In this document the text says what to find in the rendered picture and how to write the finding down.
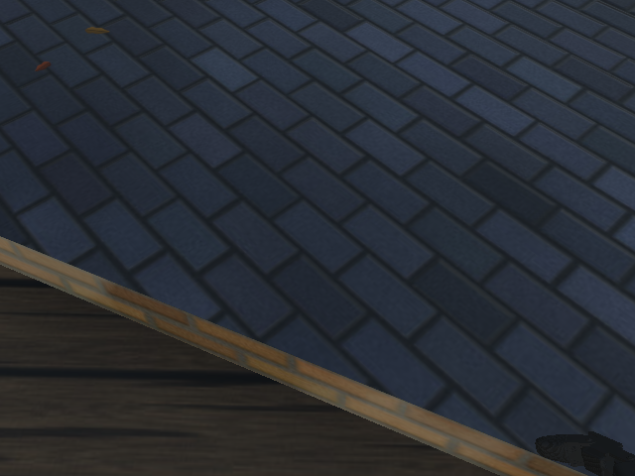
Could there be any robot right hand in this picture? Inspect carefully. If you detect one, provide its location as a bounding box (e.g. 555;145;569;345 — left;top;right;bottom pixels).
535;431;635;476

